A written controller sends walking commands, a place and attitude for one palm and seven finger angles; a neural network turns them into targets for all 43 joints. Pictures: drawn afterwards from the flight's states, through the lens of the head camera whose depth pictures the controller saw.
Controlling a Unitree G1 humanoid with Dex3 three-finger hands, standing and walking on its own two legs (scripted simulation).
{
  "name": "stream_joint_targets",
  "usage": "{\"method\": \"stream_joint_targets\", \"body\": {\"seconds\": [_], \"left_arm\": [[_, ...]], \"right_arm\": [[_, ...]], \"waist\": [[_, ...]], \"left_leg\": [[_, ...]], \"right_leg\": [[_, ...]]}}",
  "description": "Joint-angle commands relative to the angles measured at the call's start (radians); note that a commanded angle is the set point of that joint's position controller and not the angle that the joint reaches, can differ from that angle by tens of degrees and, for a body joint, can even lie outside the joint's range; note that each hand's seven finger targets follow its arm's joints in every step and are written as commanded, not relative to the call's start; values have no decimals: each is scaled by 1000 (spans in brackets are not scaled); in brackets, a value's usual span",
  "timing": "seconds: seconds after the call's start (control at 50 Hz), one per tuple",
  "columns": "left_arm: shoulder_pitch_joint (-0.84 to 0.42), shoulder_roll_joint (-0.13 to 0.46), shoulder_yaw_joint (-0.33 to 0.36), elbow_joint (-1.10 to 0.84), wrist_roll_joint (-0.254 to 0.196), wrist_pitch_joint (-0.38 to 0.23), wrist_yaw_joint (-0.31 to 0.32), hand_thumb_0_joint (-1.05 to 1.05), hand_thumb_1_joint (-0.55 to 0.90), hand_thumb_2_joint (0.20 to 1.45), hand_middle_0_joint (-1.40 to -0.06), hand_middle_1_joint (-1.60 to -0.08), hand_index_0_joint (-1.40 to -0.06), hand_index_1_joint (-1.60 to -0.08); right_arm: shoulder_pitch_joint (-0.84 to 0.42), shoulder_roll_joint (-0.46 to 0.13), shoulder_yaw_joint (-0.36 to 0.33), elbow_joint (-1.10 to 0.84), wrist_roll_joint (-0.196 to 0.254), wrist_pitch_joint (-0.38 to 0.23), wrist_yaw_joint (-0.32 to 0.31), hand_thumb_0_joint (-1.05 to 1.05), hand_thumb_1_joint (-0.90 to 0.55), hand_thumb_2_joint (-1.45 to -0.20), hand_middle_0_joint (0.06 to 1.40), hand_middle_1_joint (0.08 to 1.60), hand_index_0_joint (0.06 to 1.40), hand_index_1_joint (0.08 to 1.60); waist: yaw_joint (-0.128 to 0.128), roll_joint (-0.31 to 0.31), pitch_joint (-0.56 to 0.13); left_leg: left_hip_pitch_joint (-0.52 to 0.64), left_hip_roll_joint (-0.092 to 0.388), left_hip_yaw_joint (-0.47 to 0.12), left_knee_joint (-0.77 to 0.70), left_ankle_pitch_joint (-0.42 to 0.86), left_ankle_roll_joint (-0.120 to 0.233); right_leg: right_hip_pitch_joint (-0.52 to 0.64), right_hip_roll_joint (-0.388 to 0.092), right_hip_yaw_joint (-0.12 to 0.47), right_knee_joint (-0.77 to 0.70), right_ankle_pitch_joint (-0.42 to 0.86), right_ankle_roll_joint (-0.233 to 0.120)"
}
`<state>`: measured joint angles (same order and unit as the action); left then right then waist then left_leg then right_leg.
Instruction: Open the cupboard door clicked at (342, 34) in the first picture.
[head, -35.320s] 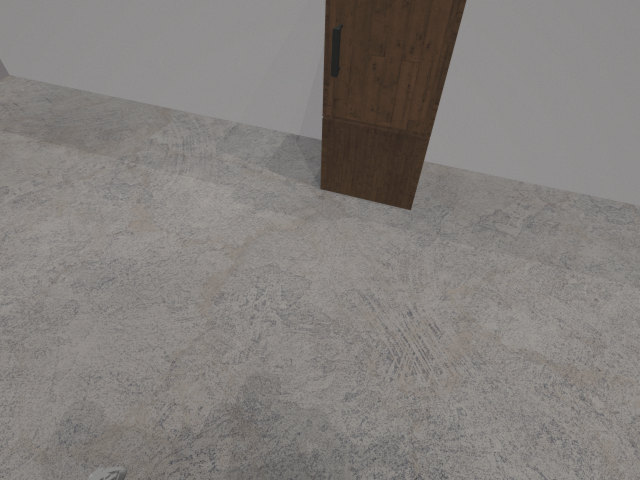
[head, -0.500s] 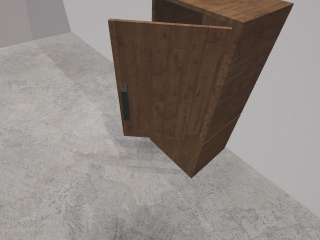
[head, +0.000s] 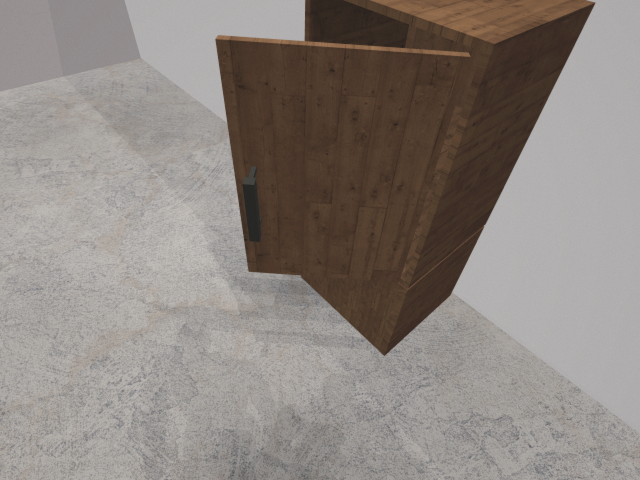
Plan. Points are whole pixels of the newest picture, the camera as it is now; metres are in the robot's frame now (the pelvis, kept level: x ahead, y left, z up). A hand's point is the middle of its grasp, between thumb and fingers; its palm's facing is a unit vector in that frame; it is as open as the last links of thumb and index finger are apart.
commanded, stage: look again from close up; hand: left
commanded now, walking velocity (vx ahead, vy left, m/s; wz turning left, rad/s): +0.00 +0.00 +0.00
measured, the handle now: (254, 204) +0.66 +0.18 -0.08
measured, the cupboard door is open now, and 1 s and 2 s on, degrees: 45 45 45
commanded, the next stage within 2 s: shuffle to correct the standing spot in 0.12 s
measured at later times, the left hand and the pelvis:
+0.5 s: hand out of the picture +0.03 +0.17 -0.18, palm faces -0.01 -0.98 -0.18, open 7.4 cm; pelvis +0.04 -0.01 +0.00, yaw -1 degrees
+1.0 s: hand out of the picture +0.15 +0.16 -0.19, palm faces -0.01 -0.98 -0.19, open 7.3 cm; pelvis +0.12 -0.01 -0.01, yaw -2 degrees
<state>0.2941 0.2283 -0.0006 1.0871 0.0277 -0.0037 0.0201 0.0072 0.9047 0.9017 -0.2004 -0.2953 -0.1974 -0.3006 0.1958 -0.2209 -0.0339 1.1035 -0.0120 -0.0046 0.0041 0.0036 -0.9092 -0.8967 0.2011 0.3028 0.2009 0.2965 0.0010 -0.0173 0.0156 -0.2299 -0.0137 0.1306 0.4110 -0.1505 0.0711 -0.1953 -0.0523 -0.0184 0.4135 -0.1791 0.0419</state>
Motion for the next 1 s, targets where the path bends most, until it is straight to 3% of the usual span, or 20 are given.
{"method": "stream_joint_targets", "body": {"seconds": [0.0, 0.2, 0.26, 0.34, 0.46, 0.56, 0.64, 0.66, 0.68, 0.7, 0.72, 0.74, 0.76, 0.8, 0.84, 0.86, 0.88, 0.9, 0.94, 0.98], "left_arm": [[30, 144, 26, -43, 1, -20, 12, 0, 900, 900, -200, -300, -200, -300], [-11, 173, 29, -46, -2, -21, 9, 0, 900, 900, -200, -300, -200, -300], [41, 76, 8, -16, -3, -6, 10, 0, 900, 900, -200, -300, -200, -300], [73, 67, 15, -20, 2, -1, 0, 0, 900, 900, -200, -300, -200, -300], [125, 50, 23, -22, -2, -15, -5, 0, 900, 900, -200, -300, -200, -300], [184, 45, 39, -6, -8, -24, 3, 0, 900, 900, -200, -300, -200, -300], [208, 37, 55, 6, -9, -26, 9, 0, 900, 900, -200, -300, -200, -300], [193, 21, 54, 1, -8, -24, 7, 0, 900, 900, -200, -300, -200, -300], [156, -8, 48, -13, -7, -22, 7, 0, 900, 900, -200, -300, -200, -300], [115, -50, 38, -33, -6, -24, 10, 0, 900, 900, -200, -300, -200, -300], [56, -59, 29, -56, -7, -25, 19, 0, 900, 900, -200, -300, -200, -300], [26, -52, 37, -60, -5, -16, 22, 0, 900, 900, -200, -300, -200, -300], [31, -71, 34, -56, -6, -11, 21, 0, 900, 900, -200, -300, -200, -300], [57, -96, 34, -46, -14, -1, 19, 0, 900, 900, -200, -300, -200, -300], [145, -77, 39, -21, -14, 2, 17, 0, 900, 900, -200, -300, -200, -300], [176, -49, 43, -12, -13, -4, 19, 0, 900, 900, -200, -300, -200, -300], [161, -18, 45, -15, -12, -8, 22, 0, 900, 900, -200, -300, -200, -300], [121, 7, 43, -20, -17, -5, 20, 0, 900, 900, -200, -300, -200, -300], [80, 1, 38, -34, -14, -2, 25, 0, 900, 900, -200, -300, -200, -300], [55, -5, 40, -51, -16, 3, 30, 0, 900, 900, -200, -300, -200, -300]], "right_arm": [[1, -184, -31, -53, 3, -22, -9, 0, -900, -900, 200, 300, 200, 300], [-20, -206, -28, -46, 2, -26, -8, 0, -900, -900, 200, 300, 200, 300], [32, -111, -4, -19, -4, -10, -5, 0, -900, -900, 200, 300, 200, 300], [47, -120, -8, -25, -6, -4, -6, 0, -900, -900, 200, 300, 200, 300], [87, -86, -9, -27, -1, -17, -10, 0, -900, -900, 200, 300, 200, 300], [121, -30, -3, -27, 1, -32, -18, 0, -900, -900, 200, 300, 200, 300], [159, 11, 0, -20, 2, -42, -24, 0, -900, -900, 200, 300, 200, 300], [194, 7, -3, -8, 2, -45, -27, 0, -900, -900, 200, 300, 200, 300], [263, -16, -9, 19, 1, -49, -34, 0, -900, -900, 200, 300, 200, 300], [364, -57, -19, 57, -4, -50, -47, 0, -900, -900, 200, 300, 200, 300], [417, -50, -11, 84, -9, -46, -56, 0, -900, -900, 200, 300, 200, 300], [398, -29, 1, 80, -11, -41, -62, 0, -900, -900, 200, 300, 200, 300], [352, -18, 5, 65, -12, -38, -63, 0, -900, -900, 200, 300, 200, 300], [235, -15, 7, 27, -8, -38, -66, 0, -900, -900, 200, 300, 200, 300], [169, -28, -1, 12, 2, -35, -66, 0, -900, -900, 200, 300, 200, 300], [178, -9, -3, 10, 6, -31, -66, 0, -900, -900, 200, 300, 200, 300], [202, 16, -6, 6, 13, -23, -64, 0, -900, -900, 200, 300, 200, 300], [218, 32, -10, 11, 14, -14, -59, 0, -900, -900, 200, 300, 200, 300], [229, 71, -8, 22, 9, 1, -57, 0, -900, -900, 200, 300, 200, 300], [242, 54, -15, 27, 7, 0, -57, 0, -900, -900, 200, 300, 200, 300]], "waist": [[-2, 16, 34], [-3, 17, 22], [-5, 20, 22], [2, 43, 79], [5, -12, 118], [6, -92, 103], [-11, -67, 78], [-28, -22, 79], [-61, 90, 72], [-87, 231, 47], [-100, 273, 84], [-81, 161, 120], [-59, 105, 135], [-13, 133, 117], [33, 119, 59], [38, 40, 33], [17, -29, 21], [-1, 10, 42], [-12, -51, 55], [-11, -26, 9]], "left_leg": [[-1, 154, -202, -165, -209, -32], [24, 158, -195, -170, -161, -35], [24, 153, -187, -171, -286, -46], [-23, 167, -203, -182, -425, -29], [-33, 146, -156, -72, -330, -19], [-74, 89, -52, 115, -189, -33], [-56, 68, -15, 182, -137, -40], [16, 88, -34, 142, -71, -27], [157, 153, -121, 69, 96, 0], [300, 288, -276, -3, 414, 65], [352, 384, -334, -43, 753, 128], [271, 397, -293, -26, 825, 147], [230, 378, -256, -17, 838, 145], [113, 309, -160, -19, 760, 98], [69, 235, -87, 47, 588, 29], [34, 192, -78, 90, 445, -12], [-20, 143, -72, 88, 195, -49], [-39, 110, -69, 52, -26, -63], [0, 114, -66, 53, 12, -71], [49, 136, -75, 36, 222, -69]], "right_leg": [[-52, -62, 82, -78, -46, -59], [-26, -66, 82, -85, -13, -59], [-35, -53, 73, -79, -123, -47], [-82, -30, 64, -31, -217, -57], [-91, -42, 109, -33, -191, -87], [-16, -90, 183, -39, -77, -130], [-1, -111, 194, 10, 28, -166], [-50, -75, 138, 69, 65, -147], [-163, -14, 53, 220, 128, -110], [-296, 44, -53, 413, 17, -61], [-421, 38, -50, 544, -342, -47], [-391, -7, -11, 564, -378, -54], [-359, -24, -11, 511, -363, -53], [-187, -37, -30, 327, -235, -43], [-6, -15, -66, 114, 36, -40], [74, -29, -23, 43, 249, -49], [106, -103, 69, 69, 459, -88], [68, -159, 87, 67, 486, -117], [27, -159, 86, 71, 546, -123], [43, -123, 44, 111, 554, -102]]}}
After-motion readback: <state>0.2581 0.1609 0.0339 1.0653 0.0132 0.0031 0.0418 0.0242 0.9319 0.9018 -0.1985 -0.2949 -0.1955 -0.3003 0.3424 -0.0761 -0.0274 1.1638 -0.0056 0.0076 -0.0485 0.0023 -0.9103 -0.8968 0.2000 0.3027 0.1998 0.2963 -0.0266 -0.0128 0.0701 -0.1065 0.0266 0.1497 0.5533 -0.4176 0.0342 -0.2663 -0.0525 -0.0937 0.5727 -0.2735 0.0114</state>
